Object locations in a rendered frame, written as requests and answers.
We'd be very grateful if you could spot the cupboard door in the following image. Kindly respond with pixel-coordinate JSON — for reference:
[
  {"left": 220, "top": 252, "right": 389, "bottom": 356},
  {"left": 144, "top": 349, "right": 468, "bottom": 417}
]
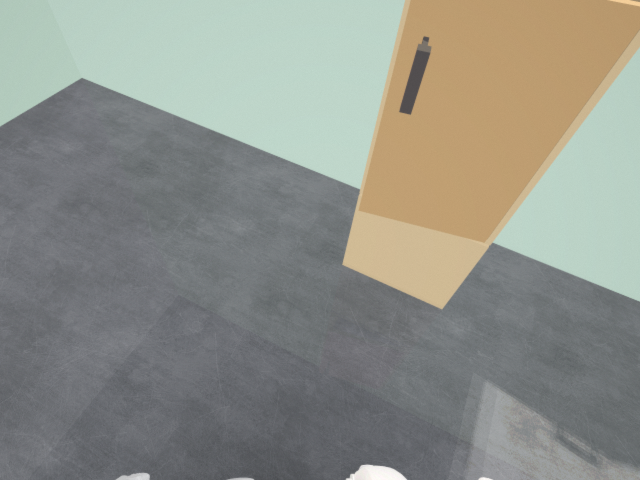
[{"left": 358, "top": 0, "right": 640, "bottom": 243}]

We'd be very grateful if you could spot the handle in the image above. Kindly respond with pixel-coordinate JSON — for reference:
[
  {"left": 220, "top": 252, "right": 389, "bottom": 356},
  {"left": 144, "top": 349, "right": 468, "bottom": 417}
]
[{"left": 399, "top": 36, "right": 432, "bottom": 115}]

